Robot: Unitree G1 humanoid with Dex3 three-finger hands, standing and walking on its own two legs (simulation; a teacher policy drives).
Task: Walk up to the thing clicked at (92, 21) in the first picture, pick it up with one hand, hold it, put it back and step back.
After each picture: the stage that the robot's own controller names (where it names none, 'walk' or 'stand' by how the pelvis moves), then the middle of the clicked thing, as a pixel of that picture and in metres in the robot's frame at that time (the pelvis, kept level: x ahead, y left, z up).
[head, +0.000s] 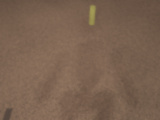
stand; (92, 15) +1.73 -0.12 -0.65
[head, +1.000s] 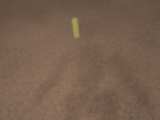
walk; (75, 28) +1.58 +0.19 -0.63
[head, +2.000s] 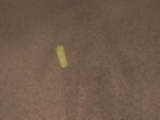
walk; (62, 57) +1.01 +0.30 -0.65
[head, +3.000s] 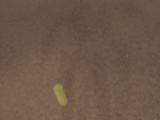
walk; (60, 95) +0.60 +0.25 -0.65
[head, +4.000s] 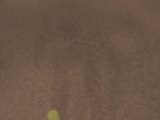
stand; out of the picture +0.41 +0.20 -0.64
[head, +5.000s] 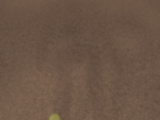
stand; out of the picture +0.38 +0.21 -0.66
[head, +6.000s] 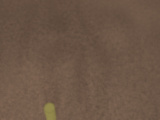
walk; (50, 114) +0.43 +0.17 -0.64
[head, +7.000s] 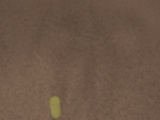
walk; (55, 107) +0.46 +0.17 -0.63
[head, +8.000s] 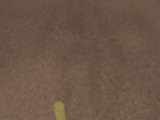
stand; (60, 112) +0.44 +0.15 -0.63
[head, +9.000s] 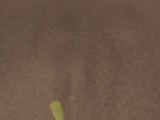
walk; (57, 111) +0.44 +0.18 -0.64
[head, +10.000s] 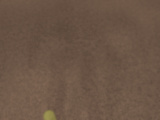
walk; out of the picture +0.40 +0.22 -0.62
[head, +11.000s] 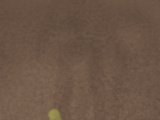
stand; (56, 119) +0.36 +0.21 -0.63
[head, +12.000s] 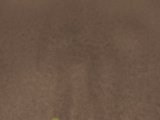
stand; out of the picture +0.34 +0.20 -0.64
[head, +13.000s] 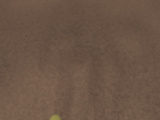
stand; out of the picture +0.38 +0.21 -0.66
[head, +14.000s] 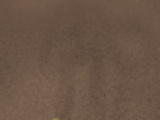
stand; out of the picture +0.37 +0.20 -0.66
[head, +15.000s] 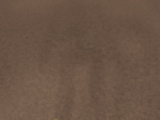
stand; out of the picture +0.36 +0.20 -0.66
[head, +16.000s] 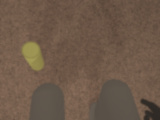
go down; (34, 58) +0.45 +0.20 -0.32
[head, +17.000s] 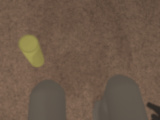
go down; (33, 53) +0.46 +0.20 -0.27
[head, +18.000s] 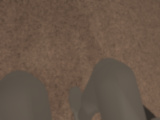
close in; out of the picture +0.46 +0.24 -0.17
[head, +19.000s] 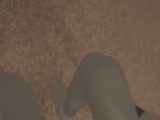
close; out of the picture +0.46 +0.26 -0.17
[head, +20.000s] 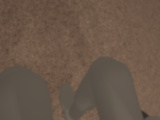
lift; out of the picture +0.40 +0.24 -0.15
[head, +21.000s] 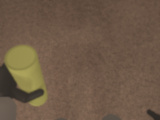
lift; (31, 81) +0.32 +0.17 +0.03
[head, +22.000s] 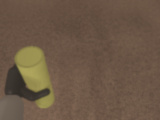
hold; (38, 82) +0.32 +0.16 +0.06
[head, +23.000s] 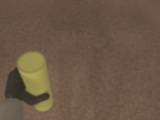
hold; (38, 86) +0.31 +0.16 +0.04
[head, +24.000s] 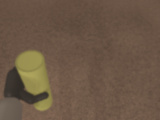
crouch; (37, 85) +0.31 +0.16 +0.04
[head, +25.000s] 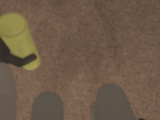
crouch; (23, 47) +0.43 +0.17 -0.05
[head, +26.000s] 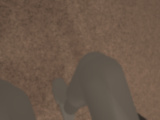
lower; out of the picture +0.47 +0.25 -0.18
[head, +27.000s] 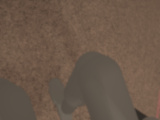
lower; out of the picture +0.47 +0.26 -0.17
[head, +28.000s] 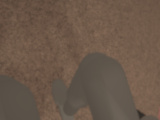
lower; out of the picture +0.46 +0.26 -0.17
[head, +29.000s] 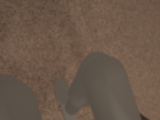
lower; out of the picture +0.45 +0.26 -0.18
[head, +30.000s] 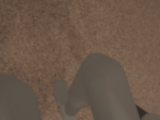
loosen; out of the picture +0.43 +0.25 -0.18
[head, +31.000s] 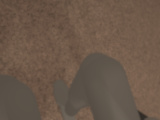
withdraw; out of the picture +0.45 +0.26 -0.17
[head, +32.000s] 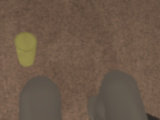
walk; (26, 52) +0.45 +0.21 -0.23
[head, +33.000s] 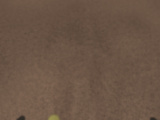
stand; out of the picture +0.38 +0.18 -0.58
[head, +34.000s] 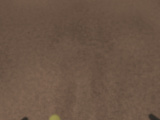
stand; out of the picture +0.38 +0.19 -0.60
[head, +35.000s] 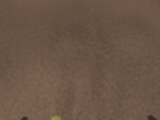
stand; out of the picture +0.37 +0.18 -0.60
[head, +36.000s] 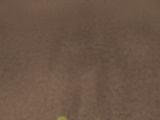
stand; out of the picture +0.39 +0.18 -0.65
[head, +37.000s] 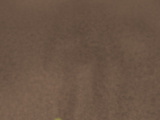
stand; out of the picture +0.36 +0.19 -0.66
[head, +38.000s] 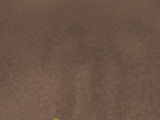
walk; out of the picture +0.36 +0.20 -0.66
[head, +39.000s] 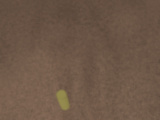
walk; (63, 100) +0.47 +0.18 -0.63
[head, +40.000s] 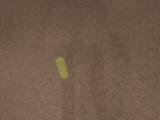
walk; (62, 68) +0.73 +0.22 -0.64
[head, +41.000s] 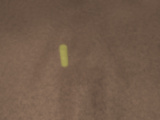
stand; (64, 56) +1.00 +0.18 -0.64
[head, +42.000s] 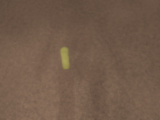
stand; (65, 58) +0.97 +0.18 -0.65
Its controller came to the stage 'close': yes
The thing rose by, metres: 0.68
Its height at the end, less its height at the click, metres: +0.00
